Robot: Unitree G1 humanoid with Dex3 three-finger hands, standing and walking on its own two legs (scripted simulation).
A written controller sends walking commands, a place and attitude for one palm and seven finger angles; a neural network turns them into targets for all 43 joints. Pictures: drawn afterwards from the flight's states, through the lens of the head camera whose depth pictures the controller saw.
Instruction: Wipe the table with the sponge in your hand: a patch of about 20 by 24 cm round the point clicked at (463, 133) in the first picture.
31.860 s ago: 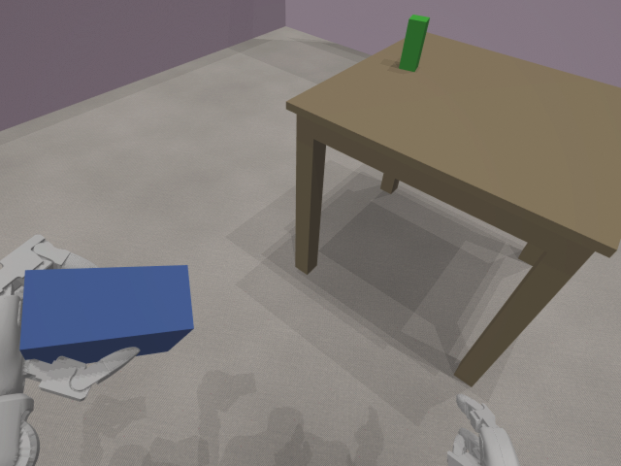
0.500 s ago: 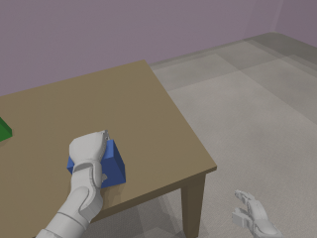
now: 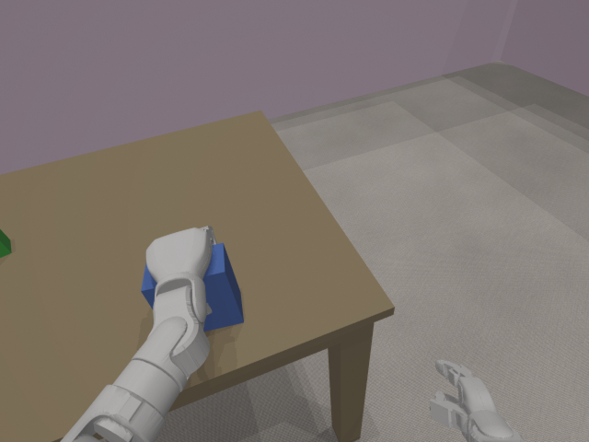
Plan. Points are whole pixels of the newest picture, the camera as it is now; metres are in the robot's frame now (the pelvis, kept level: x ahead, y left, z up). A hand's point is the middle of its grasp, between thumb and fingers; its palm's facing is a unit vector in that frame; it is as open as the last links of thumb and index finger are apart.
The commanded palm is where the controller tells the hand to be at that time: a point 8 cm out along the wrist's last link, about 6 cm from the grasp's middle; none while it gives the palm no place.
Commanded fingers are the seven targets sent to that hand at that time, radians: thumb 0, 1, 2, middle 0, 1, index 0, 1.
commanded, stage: wipe forward along the third lane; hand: left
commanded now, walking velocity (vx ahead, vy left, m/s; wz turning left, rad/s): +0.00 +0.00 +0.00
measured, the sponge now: (201, 300) +0.32 +0.20 +0.01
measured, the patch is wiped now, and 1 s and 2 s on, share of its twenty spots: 0.90 0.90 1.00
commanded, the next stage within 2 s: wipe back along the third lane in 1.32 s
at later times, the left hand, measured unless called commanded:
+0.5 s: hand (197, 251) +0.38 +0.21 +0.06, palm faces -0.05 -0.06 -1.00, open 10.0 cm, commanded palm +0.36 +0.22 +0.10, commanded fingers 0.00 0.10 1.30 -1.20 -1.60 -1.20 -1.60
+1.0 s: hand (193, 230) +0.42 +0.23 +0.07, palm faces -0.07 -0.04 -1.00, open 10.0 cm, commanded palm +0.41 +0.25 +0.09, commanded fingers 0.00 0.10 1.30 -1.20 -1.60 -1.20 -1.60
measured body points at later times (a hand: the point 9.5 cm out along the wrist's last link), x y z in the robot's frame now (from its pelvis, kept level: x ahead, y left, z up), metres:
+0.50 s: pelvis +0.00 +0.00 +0.00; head +0.00 -0.05 +0.45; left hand +0.38 +0.21 +0.12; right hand +0.16 -0.25 -0.13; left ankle +0.02 +0.13 -0.73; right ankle -0.02 -0.06 -0.74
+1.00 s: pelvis +0.01 +0.00 +0.00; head +0.03 -0.03 +0.45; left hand +0.42 +0.23 +0.12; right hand +0.14 -0.26 -0.14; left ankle +0.02 +0.13 -0.73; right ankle -0.02 -0.06 -0.74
